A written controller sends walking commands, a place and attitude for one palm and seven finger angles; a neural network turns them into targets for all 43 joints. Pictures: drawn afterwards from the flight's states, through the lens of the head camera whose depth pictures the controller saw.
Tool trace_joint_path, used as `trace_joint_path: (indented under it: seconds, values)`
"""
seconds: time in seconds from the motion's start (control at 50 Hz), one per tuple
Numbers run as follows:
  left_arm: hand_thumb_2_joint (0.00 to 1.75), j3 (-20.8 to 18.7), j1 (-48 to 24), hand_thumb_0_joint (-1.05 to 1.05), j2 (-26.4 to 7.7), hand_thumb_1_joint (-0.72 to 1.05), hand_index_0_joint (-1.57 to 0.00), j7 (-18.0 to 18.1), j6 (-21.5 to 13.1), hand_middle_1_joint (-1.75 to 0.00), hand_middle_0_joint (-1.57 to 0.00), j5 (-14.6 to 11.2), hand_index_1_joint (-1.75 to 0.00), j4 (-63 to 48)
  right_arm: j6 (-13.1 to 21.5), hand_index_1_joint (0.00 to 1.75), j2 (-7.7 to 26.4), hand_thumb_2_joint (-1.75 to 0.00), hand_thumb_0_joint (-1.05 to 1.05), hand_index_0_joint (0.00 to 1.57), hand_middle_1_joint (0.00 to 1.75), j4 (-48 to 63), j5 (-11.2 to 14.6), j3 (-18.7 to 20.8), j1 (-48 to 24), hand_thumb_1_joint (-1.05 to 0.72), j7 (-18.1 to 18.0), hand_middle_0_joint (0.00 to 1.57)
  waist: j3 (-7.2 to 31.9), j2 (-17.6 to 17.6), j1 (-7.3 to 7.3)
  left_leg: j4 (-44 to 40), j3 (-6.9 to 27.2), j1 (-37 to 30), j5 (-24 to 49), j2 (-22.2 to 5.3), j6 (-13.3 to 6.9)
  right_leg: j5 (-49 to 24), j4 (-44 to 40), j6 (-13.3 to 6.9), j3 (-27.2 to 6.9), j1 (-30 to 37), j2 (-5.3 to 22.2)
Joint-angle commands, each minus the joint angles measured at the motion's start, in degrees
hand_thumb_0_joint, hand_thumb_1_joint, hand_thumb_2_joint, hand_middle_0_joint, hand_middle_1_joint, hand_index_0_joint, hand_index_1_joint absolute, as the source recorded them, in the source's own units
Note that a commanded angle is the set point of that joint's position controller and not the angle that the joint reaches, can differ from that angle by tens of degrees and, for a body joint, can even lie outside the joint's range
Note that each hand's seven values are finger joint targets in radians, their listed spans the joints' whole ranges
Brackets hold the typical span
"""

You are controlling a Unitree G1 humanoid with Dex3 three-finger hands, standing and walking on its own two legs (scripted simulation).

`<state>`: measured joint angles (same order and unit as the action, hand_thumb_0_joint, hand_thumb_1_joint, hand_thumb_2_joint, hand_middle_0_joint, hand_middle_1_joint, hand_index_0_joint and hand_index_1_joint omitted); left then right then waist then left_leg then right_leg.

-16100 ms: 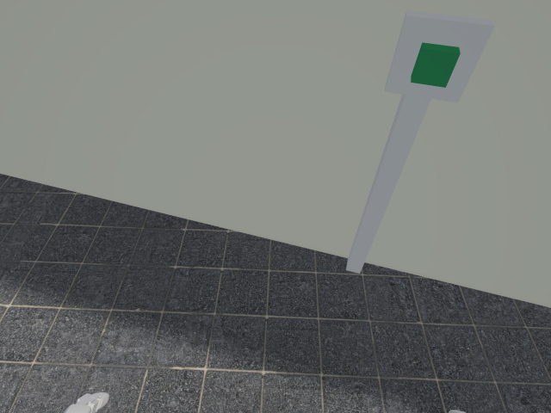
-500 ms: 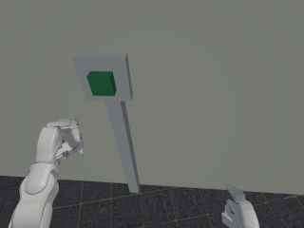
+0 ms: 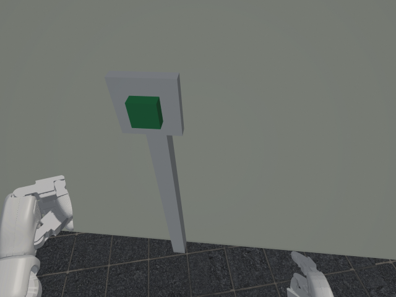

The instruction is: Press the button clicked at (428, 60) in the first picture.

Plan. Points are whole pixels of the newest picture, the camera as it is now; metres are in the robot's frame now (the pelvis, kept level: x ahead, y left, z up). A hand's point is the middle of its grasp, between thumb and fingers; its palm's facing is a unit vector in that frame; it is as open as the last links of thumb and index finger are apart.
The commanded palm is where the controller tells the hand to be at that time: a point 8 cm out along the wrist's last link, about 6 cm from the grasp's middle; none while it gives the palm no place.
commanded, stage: draw the hand back to the body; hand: left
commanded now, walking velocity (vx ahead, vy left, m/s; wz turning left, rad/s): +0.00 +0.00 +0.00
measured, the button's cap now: (145, 111) +0.47 +0.19 +0.15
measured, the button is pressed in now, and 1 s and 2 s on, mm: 0 0 0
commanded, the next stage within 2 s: step back with the hand held close in 0.38 s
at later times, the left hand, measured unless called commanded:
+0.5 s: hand (56, 219) +0.18 +0.24 +0.16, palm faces +0.42 -0.83 -0.36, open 3.1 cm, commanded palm +0.13 +0.28 +0.17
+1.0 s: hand (43, 238) +0.15 +0.25 +0.15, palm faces +0.30 -0.82 -0.49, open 3.1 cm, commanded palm +0.09 +0.29 +0.17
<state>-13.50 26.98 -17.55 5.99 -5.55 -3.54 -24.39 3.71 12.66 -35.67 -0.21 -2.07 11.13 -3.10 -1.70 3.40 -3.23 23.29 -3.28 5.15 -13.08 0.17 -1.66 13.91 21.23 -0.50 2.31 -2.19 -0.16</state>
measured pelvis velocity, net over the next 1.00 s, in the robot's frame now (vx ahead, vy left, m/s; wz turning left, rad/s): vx -0.05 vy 0.01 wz -0.02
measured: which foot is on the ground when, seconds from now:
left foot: down 0.00-1.00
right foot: down 0.00-1.00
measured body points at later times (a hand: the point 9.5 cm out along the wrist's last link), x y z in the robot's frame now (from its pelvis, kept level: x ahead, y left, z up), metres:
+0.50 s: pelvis +0.00 +0.00 +0.00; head -0.02 -0.02 +0.45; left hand +0.15 +0.28 +0.18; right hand +0.20 -0.21 -0.08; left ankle +0.00 +0.10 -0.74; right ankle -0.02 -0.11 -0.74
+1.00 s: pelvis -0.05 +0.01 -0.01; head -0.02 +0.02 +0.44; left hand +0.13 +0.29 +0.18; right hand +0.13 -0.23 -0.08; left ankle +0.00 +0.10 -0.74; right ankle -0.02 -0.11 -0.74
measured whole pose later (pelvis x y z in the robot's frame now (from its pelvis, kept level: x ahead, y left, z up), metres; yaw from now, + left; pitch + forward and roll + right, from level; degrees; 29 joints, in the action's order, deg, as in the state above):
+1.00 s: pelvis -0.05 +0.01 -0.01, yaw -1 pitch +1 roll -1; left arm -21.0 36.7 -23.3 7.4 -10.2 -2.8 -33.3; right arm -0.5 12.9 -29.8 0.9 0.4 10.7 -3.8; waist -1.6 0.7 0.3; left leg 29.5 -4.7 19.0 -11.5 -0.4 -3.0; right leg 11.7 27.4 0.5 1.0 -16.4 -0.3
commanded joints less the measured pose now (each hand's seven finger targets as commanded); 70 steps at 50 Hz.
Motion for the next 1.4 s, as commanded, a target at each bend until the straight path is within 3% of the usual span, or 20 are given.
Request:
trace_joint_path:
  seconds: [0.0, 0.24, 0.32, 0.46, 0.48, 0.5, 0.52, 0.56, 0.6, 0.7, 0.8, 0.9, 1.04, 1.14, 1.18, 1.24, 1.28, 1.32, 1.36, 1.38]
  values:
    - [0.90, -7.5, -2.1, 0.00, -9.4, 0.90, -1.30, 1.0, -3.8, -1.50, -1.30, -0.3, -1.50, -14.6, 3.3, 0.30, 5.9, -0.90, 0.00, 0.20, 0.30, 10.3, 0.0, 2.6, -8.1, -0.90, -0.6, 0.20, 4.7, 0.6, -0.71, -2.6, 3.9, -2.0, 12.9, -1.8, 0.6, -10.7, -2.8, -1.1, -1.6, -2.9, 0.0]
    - [0.90, -7.6, -1.5, 0.00, -9.1, 0.90, -1.30, 1.6, -3.4, -1.50, -1.30, 0.0, -1.50, -15.4, 3.8, 0.30, 6.0, -0.90, 0.00, 0.20, 0.30, 9.9, -0.1, 2.8, -7.4, -0.90, -1.2, 0.20, 3.1, -1.2, -0.34, -2.4, 4.2, -1.7, 10.9, -1.9, 0.5, -8.6, -3.3, -1.0, -1.5, -4.5, -0.1]
    - [0.90, -7.9, -2.2, 0.00, -9.3, 0.90, -1.30, 1.7, -3.5, -1.50, -1.30, 0.1, -1.50, -16.5, 4.0, 0.30, 5.9, -0.90, 0.00, 0.20, 0.30, 9.9, -0.2, 2.5, -7.7, -0.90, -1.2, 0.20, 3.5, 1.9, -0.64, -2.6, 4.4, -1.3, 10.1, -1.7, 0.8, -8.0, -3.4, -1.2, -1.8, -3.6, -0.1]
    - [0.90, -8.5, -0.2, 0.00, -9.3, 0.90, -1.30, 1.6, -3.4, -1.50, -1.30, -0.4, -1.50, -15.1, 3.9, 0.30, 5.5, -0.90, 0.00, 0.20, 0.30, 10.0, -0.3, 2.6, -7.7, -0.90, -1.2, 0.20, 3.0, -1.0, -0.80, -2.0, 3.6, -1.5, 11.1, -1.6, 0.6, -9.9, -3.9, -1.0, -2.1, -3.8, -0.1]
    - [0.90, -8.5, -2.1, 0.00, -9.7, 0.90, -1.30, 1.6, -3.2, -1.50, -1.30, -0.2, -1.50, -13.5, 3.8, 0.30, 5.9, -0.90, 0.00, 0.20, 0.30, 9.5, -0.3, 2.6, -7.7, -0.90, -1.3, 0.20, 2.1, -1.4, -0.52, -2.2, 3.6, -1.0, 10.4, -1.6, 0.6, -8.9, -4.5, -1.0, -2.2, -4.2, -0.2]
    - [0.90, -15.5, -6.8, 0.00, -16.5, 0.90, -1.30, 1.5, -5.1, -1.50, -1.30, -0.4, -1.50, -18.1, 2.4, 0.30, 7.3, -0.90, 0.00, 0.20, 0.30, 11.8, 0.2, 3.1, -7.3, -0.90, -1.0, 0.20, -1.9, -1.1, 1.75, -0.5, 4.4, 3.3, 6.0, -2.8, -0.8, -10.1, -7.6, -0.7, -8.7, -10.9, 2.9]
    - [0.90, -12.9, -1.1, 0.00, -12.8, 0.90, -1.30, 1.0, -5.4, -1.50, -1.30, -0.3, -1.50, -13.6, 1.5, 0.30, 6.2, -0.90, 0.00, 0.20, 0.30, 10.8, -0.1, 3.0, -6.9, -0.90, -1.1, 0.20, -0.2, -3.8, 1.82, 0.4, 4.9, 2.8, 5.8, -2.5, -1.0, -10.6, -7.6, -0.9, -8.5, -10.7, 4.3]
    - [0.90, -10.1, 2.4, 0.00, -10.1, 0.90, -1.30, 0.5, -5.8, -1.50, -1.30, 0.2, -1.50, -13.4, 0.3, 0.30, 6.7, -0.90, 0.00, 0.20, 0.30, 11.6, -0.1, 3.3, -6.7, -0.90, -0.5, 0.20, 2.3, -3.3, 2.21, 1.1, 4.4, 2.6, 7.7, -2.8, -0.8, -11.9, -6.6, -0.7, -8.1, -10.6, 4.8]
    - [0.90, -10.3, 3.9, 0.00, -10.8, 0.90, -1.30, 0.7, -6.3, -1.50, -1.30, 0.3, -1.50, -15.3, -0.2, 0.30, 6.9, -0.90, 0.00, 0.20, 0.30, 12.2, 0.0, 3.7, -6.6, -0.90, -0.6, 0.20, 5.5, -0.9, 2.14, 1.1, 4.4, 2.5, 11.5, -3.4, -0.8, -15.3, -4.2, -0.3, -6.9, -9.0, 4.7]
    - [0.90, -13.3, 8.3, 0.00, -13.2, 0.90, -1.30, 1.4, -6.7, -1.50, -1.30, 0.0, -1.50, -18.0, -2.0, 0.30, 6.7, -0.90, 0.00, 0.20, 0.30, 13.9, 0.6, 4.6, -6.4, -0.90, -1.0, 0.20, 11.7, -3.0, 2.21, 2.0, 4.6, 2.5, 21.3, -4.8, -0.7, -23.5, 1.0, 0.5, -5.1, -6.2, 3.9]
    - [0.90, -14.5, 10.7, 0.00, -14.0, 0.90, -1.30, 2.1, -7.2, -1.50, -1.30, -0.1, -1.50, -19.5, -2.4, 0.30, 6.5, -0.90, 0.00, 0.20, 0.30, 14.9, 0.9, 5.0, -6.2, -0.90, -1.2, 0.20, 12.1, -0.4, 2.26, 1.9, 5.2, 5.6, 22.0, -5.9, -0.8, -22.4, 4.2, 0.6, -4.9, -6.7, 3.4]
    - [0.90, -14.0, 11.2, 0.00, -13.3, 0.90, -1.30, 2.5, -7.8, -1.50, -1.30, 0.2, -1.50, -19.7, -1.8, 0.30, 6.8, -0.90, 0.00, 0.20, 0.30, 15.0, 0.9, 5.1, -5.5, -0.90, -1.3, 0.20, 9.6, -0.8, 2.63, 0.9, 6.5, 11.8, 12.1, -6.4, -1.3, -15.3, 4.7, 0.5, -6.3, -7.8, 3.3]
    - [0.90, -14.6, 8.9, 0.00, -13.2, 0.90, -1.30, 3.4, -10.1, -1.50, -1.30, 1.6, -1.50, -21.1, 0.8, 0.30, 7.7, -0.90, 0.00, 0.20, 0.30, 15.2, 0.6, 5.1, -4.3, -0.90, -1.4, 0.20, 5.2, 0.5, 3.21, -4.2, 10.3, 25.2, -15.6, -7.9, -3.1, 1.9, 6.6, 0.2, -7.4, -7.5, 2.1]
    - [0.90, -15.4, 7.6, 0.00, -12.4, 0.90, -1.30, 3.6, -11.7, -1.50, -1.30, 2.9, -1.50, -21.9, 3.1, 0.30, 7.9, -0.90, 0.00, 0.20, 0.30, 14.8, 0.4, 5.1, -3.9, -0.90, -1.7, 0.20, 6.0, 6.2, 2.89, -9.0, 14.2, 35.7, -25.4, -11.5, -5.0, -0.3, 17.0, 1.0, -5.2, 0.4, -1.0]
    - [0.90, -16.4, 6.8, 0.00, -13.2, 0.90, -1.30, 3.5, -12.0, -1.50, -1.30, 3.1, -1.50, -21.5, 3.7, 0.30, 7.8, -0.90, 0.00, 0.20, 0.30, 14.6, 0.3, 5.2, -4.1, -0.90, -1.8, 0.20, 5.7, 5.7, 2.72, -8.4, 14.6, 38.7, -26.9, -11.9, -5.4, -0.8, 18.8, 1.0, -6.2, 1.8, -1.6]
    - [0.90, -15.7, 6.1, 0.00, -12.7, 0.90, -1.30, 3.2, -12.3, -1.50, -1.30, 2.6, -1.50, -21.3, 3.9, 0.30, 7.1, -0.90, 0.00, 0.20, 0.30, 14.0, 0.2, 5.4, -2.6, -0.90, -1.3, 0.20, 4.1, -3.7, 3.36, 2.0, 9.9, 32.5, -24.1, -6.1, -3.1, 7.3, 8.3, -1.7, -14.4, -9.2, 2.8]
    - [0.90, -14.7, 3.8, 0.00, -13.3, 0.90, -1.30, 3.6, -12.3, -1.50, -1.30, 2.0, -1.50, -22.4, 3.5, 0.30, 7.1, -0.90, 0.00, 0.20, 0.30, 12.0, -0.2, 5.8, -1.6, -0.90, -0.9, 0.20, 4.0, -11.4, 3.98, 19.0, 5.9, 16.2, -14.7, -0.7, 0.5, 17.0, -5.2, -6.3, -24.4, -28.2, 11.5]
    - [0.90, -12.9, 2.3, 0.00, -12.5, 0.90, -1.30, 4.4, -11.8, -1.50, -1.30, 2.0, -1.50, -20.9, 2.7, 0.30, 5.6, -0.90, 0.00, 0.20, 0.30, 10.7, -0.3, 5.1, -2.1, -0.90, -0.5, 0.20, 5.5, -15.8, 4.35, 27.4, 5.7, 10.9, -9.3, 0.1, 1.1, 9.5, -6.9, -8.1, -23.1, -30.8, 16.3]
    - [0.90, -13.9, 2.4, 0.00, -13.7, 0.90, -1.30, 4.7, -11.7, -1.50, -1.30, 2.2, -1.50, -21.7, 2.3, 0.30, 5.2, -0.90, 0.00, 0.20, 0.30, 10.7, -0.3, 4.6, -3.1, -0.90, -0.6, 0.20, 4.9, -13.7, 4.11, 18.8, 6.6, 9.7, -8.9, -1.2, 0.7, 2.1, -2.8, -6.2, -17.9, -28.6, 13.9]
    - [0.90, -13.9, 2.1, 0.00, -14.0, 0.90, -1.30, 4.6, -11.8, -1.50, -1.30, 2.2, -1.50, -22.4, 2.1, 0.30, 5.6, -0.90, 0.00, 0.20, 0.30, 10.6, -0.3, 4.5, -3.8, -0.90, -0.9, 0.20, 3.7, -8.4, 4.44, 8.8, 6.4, 9.7, -5.9, -1.6, 0.5, 1.6, 1.1, -4.1, -14.8, -27.6, 10.6]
